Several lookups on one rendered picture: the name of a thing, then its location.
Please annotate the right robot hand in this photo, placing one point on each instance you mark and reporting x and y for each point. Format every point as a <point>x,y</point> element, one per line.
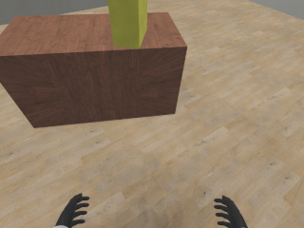
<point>234,216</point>

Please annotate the left robot hand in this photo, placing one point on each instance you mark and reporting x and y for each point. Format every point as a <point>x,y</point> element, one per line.
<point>67,216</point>

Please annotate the carton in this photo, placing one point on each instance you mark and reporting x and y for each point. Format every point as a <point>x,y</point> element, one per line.
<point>128,21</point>

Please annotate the pedestal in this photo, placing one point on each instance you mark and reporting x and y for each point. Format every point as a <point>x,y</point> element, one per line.
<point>64,69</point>

